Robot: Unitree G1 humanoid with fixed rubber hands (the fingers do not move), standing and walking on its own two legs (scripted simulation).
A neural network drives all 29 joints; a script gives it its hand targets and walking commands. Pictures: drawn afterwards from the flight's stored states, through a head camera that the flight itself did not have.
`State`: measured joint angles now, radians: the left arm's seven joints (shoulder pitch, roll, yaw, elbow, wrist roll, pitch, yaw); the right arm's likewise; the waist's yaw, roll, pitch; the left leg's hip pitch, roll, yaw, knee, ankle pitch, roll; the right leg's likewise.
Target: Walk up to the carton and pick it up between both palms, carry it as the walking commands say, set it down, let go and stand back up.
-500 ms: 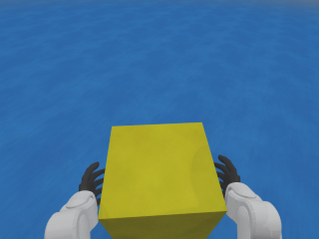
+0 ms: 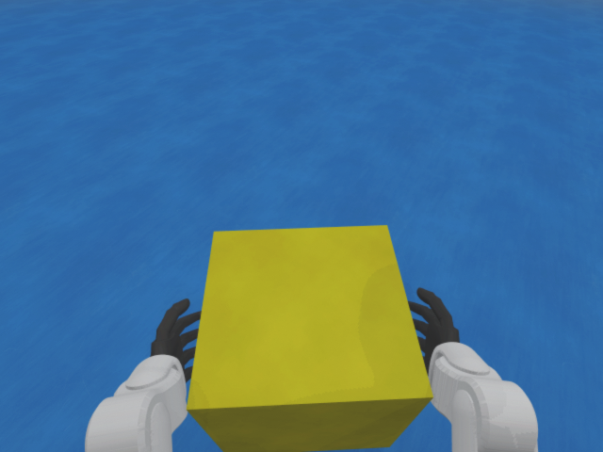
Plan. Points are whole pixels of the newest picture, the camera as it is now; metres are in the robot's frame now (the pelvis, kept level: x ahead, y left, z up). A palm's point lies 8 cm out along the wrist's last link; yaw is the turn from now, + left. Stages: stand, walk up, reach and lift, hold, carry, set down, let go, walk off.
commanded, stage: carry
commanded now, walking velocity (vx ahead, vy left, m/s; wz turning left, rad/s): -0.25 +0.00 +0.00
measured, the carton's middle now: (305, 343) +0.28 -0.01 +0.04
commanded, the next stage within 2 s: none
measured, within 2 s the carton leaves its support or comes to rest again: neither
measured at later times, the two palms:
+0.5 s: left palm out of the picture +0.05 +0.14 +0.08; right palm out of the picture +0.04 -0.17 +0.09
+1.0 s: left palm out of the picture -0.13 +0.14 +0.09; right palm out of the picture -0.15 -0.17 +0.09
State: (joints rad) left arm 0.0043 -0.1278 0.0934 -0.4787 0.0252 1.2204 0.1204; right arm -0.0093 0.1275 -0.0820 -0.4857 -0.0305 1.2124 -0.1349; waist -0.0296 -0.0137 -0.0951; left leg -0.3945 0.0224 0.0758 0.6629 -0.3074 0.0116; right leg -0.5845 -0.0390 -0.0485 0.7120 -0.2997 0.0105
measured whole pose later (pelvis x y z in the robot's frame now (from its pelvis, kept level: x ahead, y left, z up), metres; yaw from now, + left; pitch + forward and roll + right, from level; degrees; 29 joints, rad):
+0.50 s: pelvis -0.19 +0.00 +0.00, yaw +0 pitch +3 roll +1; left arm 0.00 -0.13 0.08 -0.49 0.02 1.22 0.12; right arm 0.00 0.13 -0.09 -0.51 -0.03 1.21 -0.13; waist -0.03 -0.01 -0.08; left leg -0.40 0.02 0.07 0.68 -0.31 0.01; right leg -0.58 -0.05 -0.05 0.68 -0.26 0.01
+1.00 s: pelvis -0.38 -0.01 +0.00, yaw +0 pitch +3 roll +1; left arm 0.01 -0.13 0.06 -0.52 0.03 1.21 0.12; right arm 0.00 0.13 -0.10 -0.55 -0.02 1.21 -0.13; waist -0.04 0.01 -0.08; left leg -0.36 0.02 0.06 0.66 -0.38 0.00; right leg -0.55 -0.05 -0.08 0.61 -0.13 -0.02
